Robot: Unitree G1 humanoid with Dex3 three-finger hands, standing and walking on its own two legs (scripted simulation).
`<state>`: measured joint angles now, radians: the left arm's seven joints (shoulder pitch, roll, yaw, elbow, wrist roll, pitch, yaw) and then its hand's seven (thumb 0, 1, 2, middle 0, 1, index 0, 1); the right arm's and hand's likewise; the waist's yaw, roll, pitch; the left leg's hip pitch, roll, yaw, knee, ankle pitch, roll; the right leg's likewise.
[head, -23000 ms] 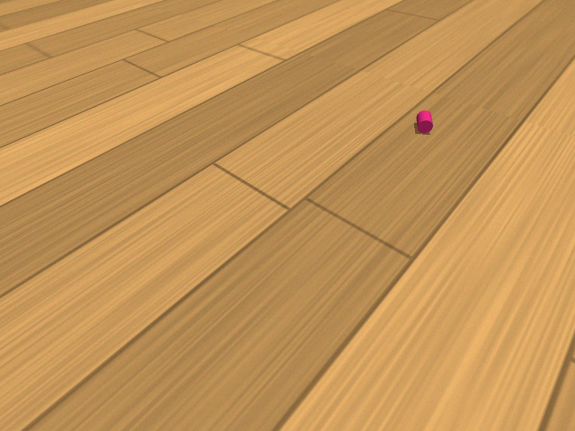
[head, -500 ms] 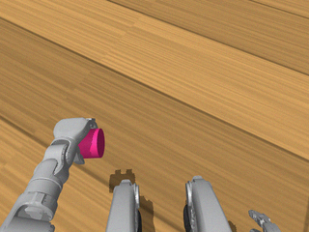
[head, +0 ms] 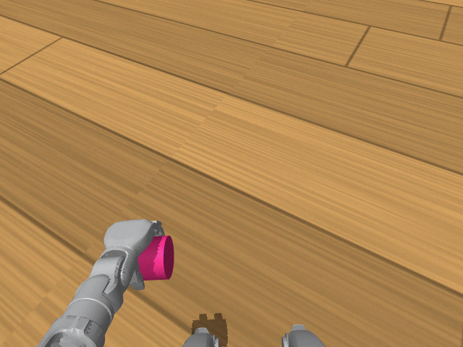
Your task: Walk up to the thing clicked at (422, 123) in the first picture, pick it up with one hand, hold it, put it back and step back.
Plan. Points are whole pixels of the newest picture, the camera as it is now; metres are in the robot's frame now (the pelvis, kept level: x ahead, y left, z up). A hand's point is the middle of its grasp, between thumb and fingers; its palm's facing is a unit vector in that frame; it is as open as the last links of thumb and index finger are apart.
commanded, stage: lift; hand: left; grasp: from above
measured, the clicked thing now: (141, 258) +0.34 +0.22 -0.11
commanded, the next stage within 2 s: hold in 0.28 s
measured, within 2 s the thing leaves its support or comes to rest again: neither
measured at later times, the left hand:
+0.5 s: hand (127, 235) +0.35 +0.22 -0.02, palm faces -0.47 -0.04 -0.88, open 11.2 cm
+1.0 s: hand (121, 230) +0.34 +0.22 +0.02, palm faces -0.47 -0.02 -0.88, open 11.2 cm
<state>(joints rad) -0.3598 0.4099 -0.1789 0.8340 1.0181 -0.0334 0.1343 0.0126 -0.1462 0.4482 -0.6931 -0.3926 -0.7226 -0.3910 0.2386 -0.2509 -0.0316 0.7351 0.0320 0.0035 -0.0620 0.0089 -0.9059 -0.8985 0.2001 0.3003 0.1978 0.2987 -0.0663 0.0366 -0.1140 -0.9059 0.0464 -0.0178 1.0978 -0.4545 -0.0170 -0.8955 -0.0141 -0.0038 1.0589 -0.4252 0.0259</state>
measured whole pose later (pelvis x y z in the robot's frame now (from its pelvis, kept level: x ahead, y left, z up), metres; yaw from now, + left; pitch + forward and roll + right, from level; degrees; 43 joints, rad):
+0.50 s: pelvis +0.03 +0.00 +0.05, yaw +0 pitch +8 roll -1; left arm -0.32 0.39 -0.20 0.81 1.02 -0.03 0.09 0.01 -0.15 0.46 -0.70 -0.37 -0.72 -0.37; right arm 0.24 -0.25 -0.05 0.72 0.04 0.04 -0.05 0.01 -0.90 -0.89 0.20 0.30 0.20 0.30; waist -0.04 0.03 -0.07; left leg -0.54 0.04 0.01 0.76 -0.36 -0.01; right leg -0.54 -0.02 0.01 0.73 -0.34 0.03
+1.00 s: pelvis +0.04 +0.00 +0.07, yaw -1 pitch +4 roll +0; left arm -0.28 0.41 -0.22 0.70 1.01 -0.04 -0.01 0.01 -0.12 0.44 -0.68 -0.37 -0.71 -0.38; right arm 0.21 -0.25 -0.04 0.69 0.05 0.07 -0.06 0.01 -0.90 -0.89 0.20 0.30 0.20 0.30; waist -0.01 0.04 -0.05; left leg -0.38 0.03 0.03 0.61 -0.30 -0.01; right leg -0.40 -0.02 0.03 0.61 -0.28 0.03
